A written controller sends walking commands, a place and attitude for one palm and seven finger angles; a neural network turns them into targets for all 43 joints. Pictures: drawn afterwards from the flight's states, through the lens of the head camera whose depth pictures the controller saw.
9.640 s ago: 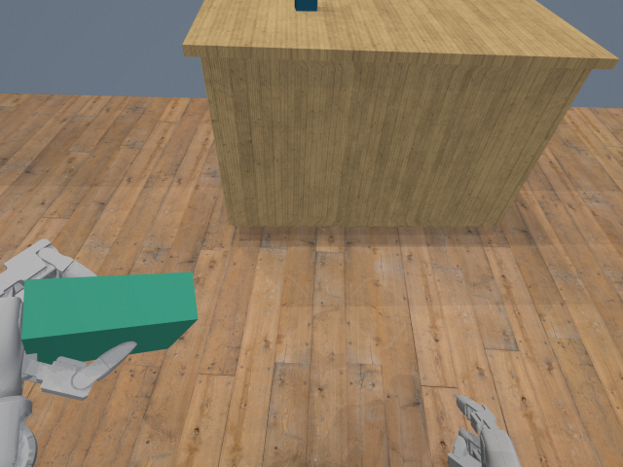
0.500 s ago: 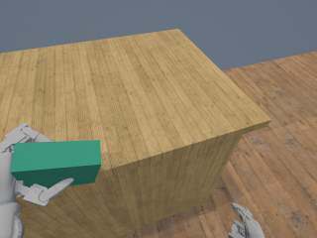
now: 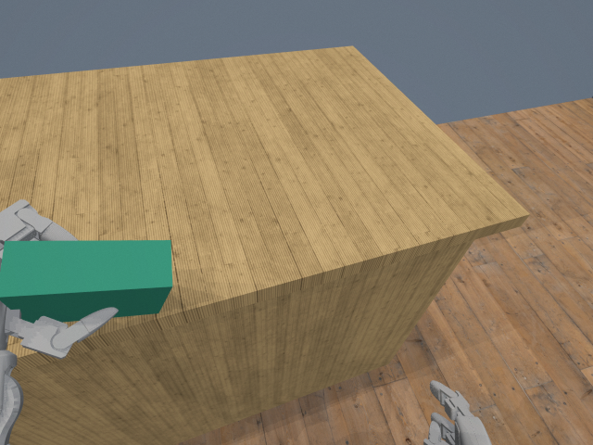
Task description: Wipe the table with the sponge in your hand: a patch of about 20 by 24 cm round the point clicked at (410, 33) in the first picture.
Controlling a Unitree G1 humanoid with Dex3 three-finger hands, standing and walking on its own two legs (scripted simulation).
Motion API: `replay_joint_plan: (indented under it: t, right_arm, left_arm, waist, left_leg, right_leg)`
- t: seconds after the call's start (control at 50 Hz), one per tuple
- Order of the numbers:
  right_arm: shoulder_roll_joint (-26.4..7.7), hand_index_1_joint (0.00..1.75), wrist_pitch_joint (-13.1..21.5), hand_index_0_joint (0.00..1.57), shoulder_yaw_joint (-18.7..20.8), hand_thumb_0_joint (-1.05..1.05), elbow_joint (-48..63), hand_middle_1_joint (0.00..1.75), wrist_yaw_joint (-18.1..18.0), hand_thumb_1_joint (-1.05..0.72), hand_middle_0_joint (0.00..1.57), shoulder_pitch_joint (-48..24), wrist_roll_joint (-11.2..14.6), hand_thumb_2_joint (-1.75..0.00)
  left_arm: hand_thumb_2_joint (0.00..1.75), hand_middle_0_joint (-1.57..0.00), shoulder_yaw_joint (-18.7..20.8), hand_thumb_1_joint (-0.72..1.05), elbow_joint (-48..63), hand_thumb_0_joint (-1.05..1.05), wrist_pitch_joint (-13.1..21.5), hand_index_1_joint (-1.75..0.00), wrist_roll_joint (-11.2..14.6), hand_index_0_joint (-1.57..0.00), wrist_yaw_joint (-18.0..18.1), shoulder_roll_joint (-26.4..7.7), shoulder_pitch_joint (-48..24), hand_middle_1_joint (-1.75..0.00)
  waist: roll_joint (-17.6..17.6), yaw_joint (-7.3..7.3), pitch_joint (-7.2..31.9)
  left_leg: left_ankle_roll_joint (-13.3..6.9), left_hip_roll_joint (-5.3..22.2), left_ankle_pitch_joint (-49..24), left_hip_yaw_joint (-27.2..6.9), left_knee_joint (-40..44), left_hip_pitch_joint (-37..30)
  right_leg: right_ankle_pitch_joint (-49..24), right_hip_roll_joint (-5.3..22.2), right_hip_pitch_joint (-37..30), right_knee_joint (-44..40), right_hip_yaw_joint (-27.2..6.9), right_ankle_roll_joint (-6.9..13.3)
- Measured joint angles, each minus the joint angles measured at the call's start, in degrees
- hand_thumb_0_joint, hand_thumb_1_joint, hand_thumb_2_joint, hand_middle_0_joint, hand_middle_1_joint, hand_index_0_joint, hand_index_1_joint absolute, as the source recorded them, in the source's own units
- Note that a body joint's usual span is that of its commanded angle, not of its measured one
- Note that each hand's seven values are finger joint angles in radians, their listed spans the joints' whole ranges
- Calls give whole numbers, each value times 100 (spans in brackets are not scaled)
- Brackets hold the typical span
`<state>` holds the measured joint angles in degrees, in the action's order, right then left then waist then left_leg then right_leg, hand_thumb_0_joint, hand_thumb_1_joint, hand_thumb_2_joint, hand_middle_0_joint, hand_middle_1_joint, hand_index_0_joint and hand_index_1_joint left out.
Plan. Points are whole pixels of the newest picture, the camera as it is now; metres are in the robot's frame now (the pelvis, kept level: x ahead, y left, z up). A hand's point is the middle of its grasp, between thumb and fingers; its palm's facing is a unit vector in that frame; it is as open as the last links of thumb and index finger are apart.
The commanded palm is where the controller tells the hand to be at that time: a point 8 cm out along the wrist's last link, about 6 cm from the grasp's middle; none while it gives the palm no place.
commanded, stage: come to a stop and stand still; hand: left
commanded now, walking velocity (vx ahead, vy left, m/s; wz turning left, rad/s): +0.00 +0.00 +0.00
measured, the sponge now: (121, 283) +0.23 +0.22 +0.14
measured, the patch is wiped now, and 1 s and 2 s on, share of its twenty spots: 0.00 0.00 0.00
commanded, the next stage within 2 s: look again from close up in 0.86 s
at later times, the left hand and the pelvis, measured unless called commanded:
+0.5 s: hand (84, 257) +0.25 +0.26 +0.17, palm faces +0.40 -0.84 -0.37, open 9.7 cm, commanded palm +0.19 +0.29 +0.18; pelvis +0.03 +0.00 +0.00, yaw +1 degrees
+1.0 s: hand (95, 265) +0.24 +0.24 +0.16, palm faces +0.42 -0.83 -0.36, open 9.7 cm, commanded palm +0.18 +0.27 +0.18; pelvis +0.03 -0.01 +0.01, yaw +1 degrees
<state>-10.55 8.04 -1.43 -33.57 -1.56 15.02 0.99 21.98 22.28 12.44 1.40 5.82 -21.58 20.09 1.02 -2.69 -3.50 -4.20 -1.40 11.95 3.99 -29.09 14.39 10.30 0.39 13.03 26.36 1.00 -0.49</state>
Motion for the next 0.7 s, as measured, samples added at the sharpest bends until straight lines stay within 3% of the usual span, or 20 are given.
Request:
replay_joint_plan:
  t: [0.06, 0.16, 0.36, 0.7]
  right_arm:
    - [5, 30, 66, 21, -33, 1, -52, 30, 42, -90, 20, -42, -14, -90]
    - [29, 30, 160, 21, -57, 1, 7, 30, 85, -90, 20, -156, -40, -90]
    - [19, 30, 79, 21, -22, 1, 151, 30, 75, -90, 20, -376, -70, -90]
    - [-67, 30, -158, 21, 68, 1, 101, 30, 32, -91, 20, -384, -17, -90]
  left_arm:
    - [103, -84, -18, -52, -110, 0, -65, -143, -82, -81, 66, 207, -140, -142]
    - [103, -84, -366, -51, 18, 0, -76, -143, -204, -80, 39, 405, -63, -143]
    - [103, -84, -183, -51, 263, 0, 14, -143, -70, -81, -17, 37, 136, -143]
    - [103, -84, -203, -51, 418, 0, -133, -144, 9, -80, 67, 120, 367, -144]
  waist:
    - [-30, -41, 50]
    - [-3, -17, 76]
    - [57, 69, -23]
    - [-37, 66, -36]
  left_leg:
    - [-16, -7, 30, 8, 17, -61]
    - [-47, -47, 17, 22, 130, -140]
    - [-9, -33, 58, -12, 235, -191]
    - [69, 3, 122, -126, 215, -243]
  right_leg:
    - [-10, 4, -84, -72, -14, -45]
    - [-6, 24, -156, -170, -58, -68]
    - [-9, 5, -253, -362, -32, -95]
    - [93, -35, -337, -348, 78, -26]
